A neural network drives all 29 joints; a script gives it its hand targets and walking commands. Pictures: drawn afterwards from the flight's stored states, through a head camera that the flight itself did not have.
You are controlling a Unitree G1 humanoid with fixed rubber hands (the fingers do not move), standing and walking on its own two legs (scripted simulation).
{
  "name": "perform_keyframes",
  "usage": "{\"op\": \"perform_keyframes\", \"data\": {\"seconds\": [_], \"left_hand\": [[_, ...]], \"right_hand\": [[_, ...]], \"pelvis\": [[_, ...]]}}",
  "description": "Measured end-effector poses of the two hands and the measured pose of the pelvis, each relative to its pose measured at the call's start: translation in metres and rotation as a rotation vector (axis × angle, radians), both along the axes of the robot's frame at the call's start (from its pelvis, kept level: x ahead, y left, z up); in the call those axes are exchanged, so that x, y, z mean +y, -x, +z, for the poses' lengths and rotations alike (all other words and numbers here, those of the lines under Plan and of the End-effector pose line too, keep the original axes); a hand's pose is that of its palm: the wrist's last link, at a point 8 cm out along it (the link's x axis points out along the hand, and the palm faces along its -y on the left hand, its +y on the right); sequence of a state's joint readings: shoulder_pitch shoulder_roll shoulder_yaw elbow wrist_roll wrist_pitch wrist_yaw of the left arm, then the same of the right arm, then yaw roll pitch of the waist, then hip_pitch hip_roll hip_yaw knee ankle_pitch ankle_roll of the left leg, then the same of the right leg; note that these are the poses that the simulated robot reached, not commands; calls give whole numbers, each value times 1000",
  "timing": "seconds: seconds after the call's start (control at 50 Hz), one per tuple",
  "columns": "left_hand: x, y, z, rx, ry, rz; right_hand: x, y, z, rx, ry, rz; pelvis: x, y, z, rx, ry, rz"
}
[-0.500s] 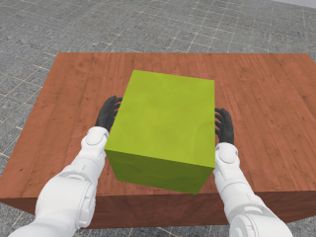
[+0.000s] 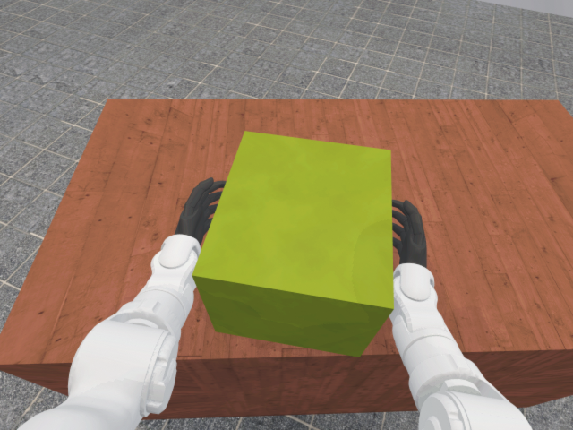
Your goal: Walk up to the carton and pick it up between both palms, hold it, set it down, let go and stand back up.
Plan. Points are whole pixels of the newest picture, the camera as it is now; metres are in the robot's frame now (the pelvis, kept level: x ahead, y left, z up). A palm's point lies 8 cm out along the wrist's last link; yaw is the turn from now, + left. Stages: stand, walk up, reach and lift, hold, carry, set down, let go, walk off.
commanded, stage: reach and lift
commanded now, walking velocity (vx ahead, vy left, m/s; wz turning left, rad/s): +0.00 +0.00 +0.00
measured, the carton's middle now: (301, 242) +0.41 +0.00 +0.00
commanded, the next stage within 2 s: none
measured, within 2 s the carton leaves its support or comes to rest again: leaves its support in 0.72 s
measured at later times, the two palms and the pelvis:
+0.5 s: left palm (195, 229) +0.42 +0.16 +0.03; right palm (411, 259) +0.37 -0.16 +0.02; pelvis +0.00 +0.00 +0.00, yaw +0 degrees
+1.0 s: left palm (211, 214) +0.42 +0.13 +0.06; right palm (437, 256) +0.36 -0.18 +0.05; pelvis +0.01 +0.00 +0.01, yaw +0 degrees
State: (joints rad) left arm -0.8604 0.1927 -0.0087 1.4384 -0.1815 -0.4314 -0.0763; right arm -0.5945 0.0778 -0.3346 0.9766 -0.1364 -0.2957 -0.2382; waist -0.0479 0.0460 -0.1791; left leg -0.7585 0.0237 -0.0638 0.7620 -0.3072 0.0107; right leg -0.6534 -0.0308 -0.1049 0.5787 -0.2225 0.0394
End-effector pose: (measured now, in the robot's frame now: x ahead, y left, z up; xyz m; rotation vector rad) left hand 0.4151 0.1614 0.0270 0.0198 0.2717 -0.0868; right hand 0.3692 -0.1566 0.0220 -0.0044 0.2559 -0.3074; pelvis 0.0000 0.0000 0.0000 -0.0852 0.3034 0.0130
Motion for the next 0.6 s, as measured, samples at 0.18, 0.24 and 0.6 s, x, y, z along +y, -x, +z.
{"op": "perform_keyframes", "data": {"seconds": [0.18, 0.24, 0.6], "left_hand": [[0, 0, 0, 0, 3, 1], [0, 0, 0, 0, 5, 1], [-9, -2, 3, -5, -25, -4]], "right_hand": [[0, 0, 0, -1, -11, -5], [0, 1, -1, -1, -14, -6], [-7, 5, -2, -2, -64, -29]], "pelvis": [[1, 0, 0, 1, 2, 0], [2, -1, 1, 1, 3, 0], [5, -4, 2, 8, 6, 1]]}}
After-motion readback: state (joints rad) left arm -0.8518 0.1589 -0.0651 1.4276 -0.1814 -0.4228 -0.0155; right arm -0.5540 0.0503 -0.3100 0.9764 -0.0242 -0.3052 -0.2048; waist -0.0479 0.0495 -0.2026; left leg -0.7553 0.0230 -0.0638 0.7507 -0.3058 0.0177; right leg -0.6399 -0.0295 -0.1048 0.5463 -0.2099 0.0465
